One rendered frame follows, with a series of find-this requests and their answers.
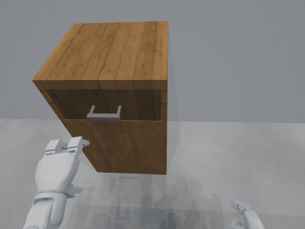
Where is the handle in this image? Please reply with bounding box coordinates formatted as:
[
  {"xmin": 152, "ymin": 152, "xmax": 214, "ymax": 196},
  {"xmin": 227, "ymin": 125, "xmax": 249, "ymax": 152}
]
[{"xmin": 87, "ymin": 105, "xmax": 122, "ymax": 121}]

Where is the robot right hand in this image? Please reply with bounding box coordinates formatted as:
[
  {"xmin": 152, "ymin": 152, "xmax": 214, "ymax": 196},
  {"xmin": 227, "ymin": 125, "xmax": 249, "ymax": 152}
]
[{"xmin": 229, "ymin": 199, "xmax": 265, "ymax": 229}]

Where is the robot left forearm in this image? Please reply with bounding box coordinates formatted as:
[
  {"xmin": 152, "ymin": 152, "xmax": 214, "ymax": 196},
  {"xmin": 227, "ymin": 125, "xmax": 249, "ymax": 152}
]
[{"xmin": 23, "ymin": 191, "xmax": 68, "ymax": 229}]

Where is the robot left hand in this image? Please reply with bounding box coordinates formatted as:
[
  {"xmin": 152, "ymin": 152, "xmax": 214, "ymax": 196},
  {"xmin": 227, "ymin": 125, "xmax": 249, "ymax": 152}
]
[{"xmin": 35, "ymin": 136, "xmax": 90, "ymax": 198}]

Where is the drawer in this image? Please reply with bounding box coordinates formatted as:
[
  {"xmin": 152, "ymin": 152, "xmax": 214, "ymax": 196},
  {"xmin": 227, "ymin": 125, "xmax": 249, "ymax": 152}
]
[{"xmin": 45, "ymin": 89, "xmax": 162, "ymax": 121}]

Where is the cabinet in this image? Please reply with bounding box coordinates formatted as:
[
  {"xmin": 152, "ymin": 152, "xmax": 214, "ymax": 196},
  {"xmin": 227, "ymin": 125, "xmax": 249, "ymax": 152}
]
[{"xmin": 32, "ymin": 21, "xmax": 169, "ymax": 175}]

